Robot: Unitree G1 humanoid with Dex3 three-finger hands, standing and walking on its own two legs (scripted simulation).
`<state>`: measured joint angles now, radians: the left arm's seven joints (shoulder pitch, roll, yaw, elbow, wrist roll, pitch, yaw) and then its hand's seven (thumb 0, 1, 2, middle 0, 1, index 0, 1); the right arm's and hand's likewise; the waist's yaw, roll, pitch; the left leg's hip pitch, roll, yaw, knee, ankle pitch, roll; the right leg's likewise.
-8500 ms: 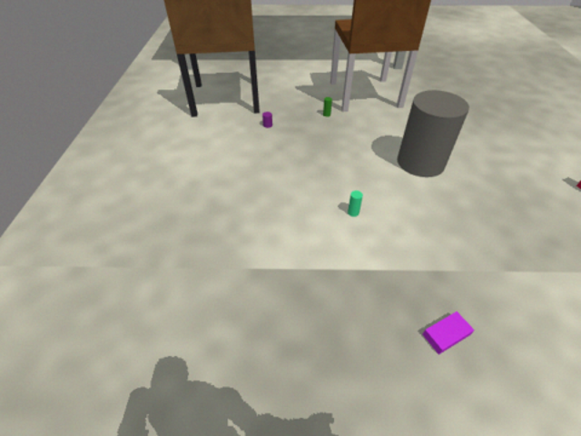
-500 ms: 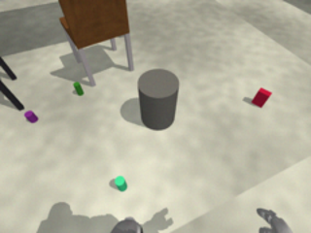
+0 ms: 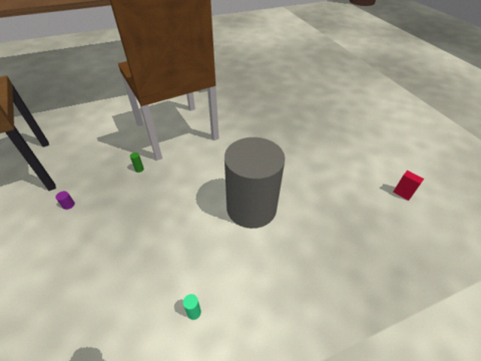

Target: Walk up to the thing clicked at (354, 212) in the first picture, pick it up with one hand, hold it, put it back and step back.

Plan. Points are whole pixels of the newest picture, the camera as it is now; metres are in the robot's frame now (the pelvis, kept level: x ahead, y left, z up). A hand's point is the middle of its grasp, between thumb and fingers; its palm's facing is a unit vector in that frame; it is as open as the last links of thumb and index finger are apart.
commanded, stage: walk up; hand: left
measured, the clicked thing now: (192, 307) +0.46 +0.19 -0.70
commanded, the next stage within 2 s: stand in 0.06 s
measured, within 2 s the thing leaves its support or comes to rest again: neither
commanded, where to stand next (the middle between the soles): +0.11 -0.01 m, yaw -2 degrees
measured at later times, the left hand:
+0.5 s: hand out of the picture +0.12 +0.23 -0.14, palm faces -0.05 -0.95 -0.32, open 7.4 cm
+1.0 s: hand out of the picture +0.11 +0.24 -0.14, palm faces -0.05 -0.94 -0.34, open 7.4 cm
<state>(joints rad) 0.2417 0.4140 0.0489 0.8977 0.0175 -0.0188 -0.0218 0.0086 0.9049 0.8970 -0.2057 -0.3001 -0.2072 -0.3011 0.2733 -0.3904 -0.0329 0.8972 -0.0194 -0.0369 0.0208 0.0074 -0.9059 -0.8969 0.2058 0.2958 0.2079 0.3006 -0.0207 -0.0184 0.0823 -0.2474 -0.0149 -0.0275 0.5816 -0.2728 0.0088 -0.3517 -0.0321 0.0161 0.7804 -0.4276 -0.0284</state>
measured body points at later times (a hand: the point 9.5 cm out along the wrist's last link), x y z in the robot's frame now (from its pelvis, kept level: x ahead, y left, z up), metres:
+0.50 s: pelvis +0.02 -0.01 +0.02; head +0.03 -0.01 +0.47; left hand +0.12 +0.28 -0.11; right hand +0.08 -0.31 -0.12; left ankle +0.01 +0.12 -0.73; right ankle +0.05 -0.14 -0.73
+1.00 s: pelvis +0.03 -0.01 +0.02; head +0.05 -0.01 +0.47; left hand +0.11 +0.29 -0.11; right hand +0.12 -0.31 -0.11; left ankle +0.01 +0.12 -0.73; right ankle +0.05 -0.14 -0.73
